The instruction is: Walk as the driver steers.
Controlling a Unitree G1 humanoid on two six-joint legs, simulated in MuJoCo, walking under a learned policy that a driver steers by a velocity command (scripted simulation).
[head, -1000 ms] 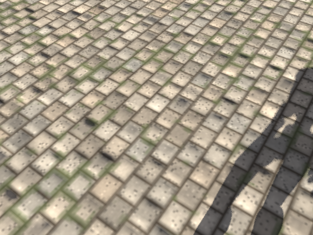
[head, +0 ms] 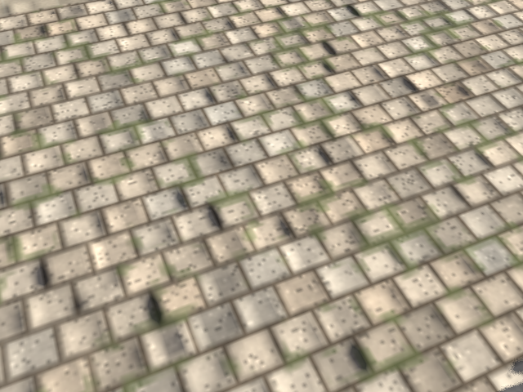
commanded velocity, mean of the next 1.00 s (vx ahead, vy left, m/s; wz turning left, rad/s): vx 0.95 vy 0.00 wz -0.67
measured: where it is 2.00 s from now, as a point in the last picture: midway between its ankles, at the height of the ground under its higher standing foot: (401, 233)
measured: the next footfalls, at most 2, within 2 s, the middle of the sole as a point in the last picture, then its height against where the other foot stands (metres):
left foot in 0.28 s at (211, 384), level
right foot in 0.74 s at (369, 300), level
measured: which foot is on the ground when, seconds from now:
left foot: up 0.00-0.26, down 0.28-0.74, up 0.76-1.00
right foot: down 0.00-0.30, up 0.32-0.72, down 0.74-1.00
